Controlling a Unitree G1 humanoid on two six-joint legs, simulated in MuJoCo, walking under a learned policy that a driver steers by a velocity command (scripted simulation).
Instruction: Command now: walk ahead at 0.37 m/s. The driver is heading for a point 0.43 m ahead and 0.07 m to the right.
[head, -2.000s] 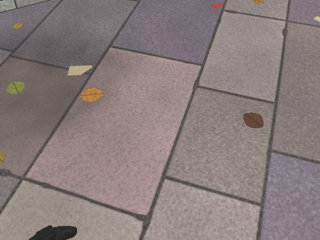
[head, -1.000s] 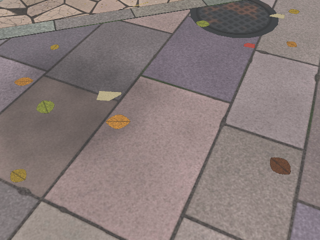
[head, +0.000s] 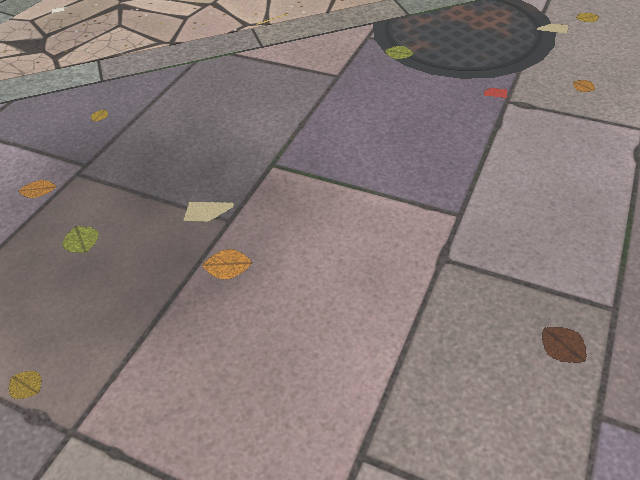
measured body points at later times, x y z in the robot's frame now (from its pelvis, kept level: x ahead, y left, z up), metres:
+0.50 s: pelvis +0.26 +0.03 -0.01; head +0.30 +0.03 +0.44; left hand +0.19 +0.28 -0.15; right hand +0.46 -0.21 -0.12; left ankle +0.37 +0.12 -0.73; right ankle +0.03 -0.10 -0.64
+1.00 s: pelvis +0.40 +0.01 +0.01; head +0.42 +0.00 +0.46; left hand +0.50 +0.27 -0.12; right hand +0.47 -0.24 -0.14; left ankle +0.37 +0.12 -0.73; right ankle +0.44 -0.11 -0.73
